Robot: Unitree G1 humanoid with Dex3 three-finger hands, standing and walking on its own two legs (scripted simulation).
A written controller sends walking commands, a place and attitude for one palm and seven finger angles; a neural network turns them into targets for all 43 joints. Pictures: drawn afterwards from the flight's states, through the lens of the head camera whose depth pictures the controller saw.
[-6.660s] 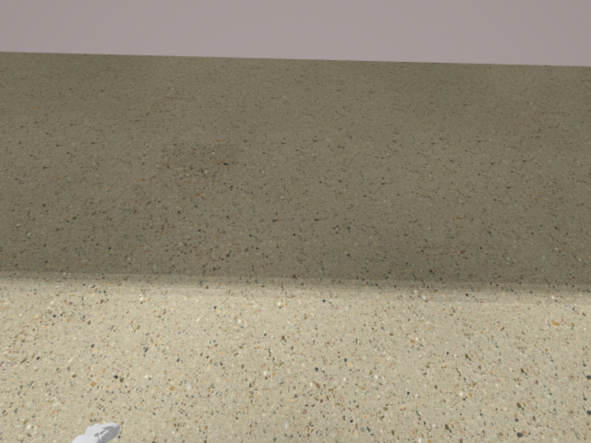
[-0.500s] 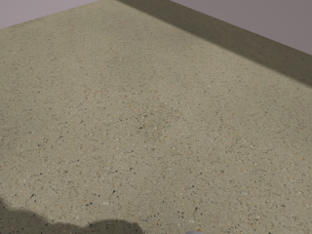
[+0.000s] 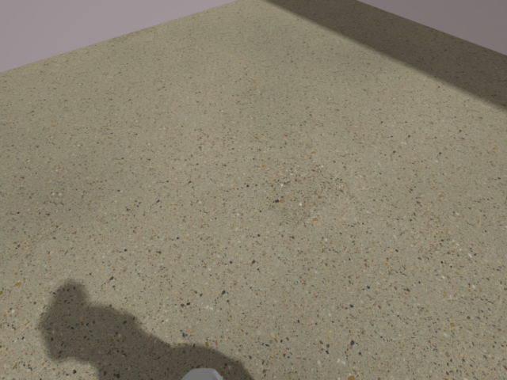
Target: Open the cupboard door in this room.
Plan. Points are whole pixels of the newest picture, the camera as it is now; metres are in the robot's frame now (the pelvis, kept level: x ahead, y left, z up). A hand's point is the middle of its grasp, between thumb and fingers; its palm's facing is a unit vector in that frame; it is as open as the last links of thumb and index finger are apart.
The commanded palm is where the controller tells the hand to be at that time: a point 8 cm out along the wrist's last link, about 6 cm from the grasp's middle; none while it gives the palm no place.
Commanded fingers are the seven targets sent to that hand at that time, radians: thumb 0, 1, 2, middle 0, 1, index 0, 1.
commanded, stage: turn or walk to find it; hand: left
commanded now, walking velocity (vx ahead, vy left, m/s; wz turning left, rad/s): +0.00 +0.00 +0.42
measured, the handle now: out of the picture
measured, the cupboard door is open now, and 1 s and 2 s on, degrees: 0 0 0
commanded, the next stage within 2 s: none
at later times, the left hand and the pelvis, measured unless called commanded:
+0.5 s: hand out of the picture +0.03 +0.24 -0.15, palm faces +0.21 -0.94 -0.27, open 7.3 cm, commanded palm none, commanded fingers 0.00 0.90 0.90 -0.20 -0.30 -0.20 -0.30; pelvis -0.02 +0.02 +0.00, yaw +11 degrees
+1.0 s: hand out of the picture -0.13 +0.22 -0.19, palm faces +0.47 -0.85 -0.23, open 7.3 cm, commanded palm none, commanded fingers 0.00 0.90 0.90 -0.20 -0.30 -0.20 -0.30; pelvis -0.06 +0.02 -0.01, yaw +26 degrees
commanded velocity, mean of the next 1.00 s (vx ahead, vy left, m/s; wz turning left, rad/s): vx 0.00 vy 0.00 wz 0.42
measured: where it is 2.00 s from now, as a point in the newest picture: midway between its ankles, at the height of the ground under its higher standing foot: outside the picture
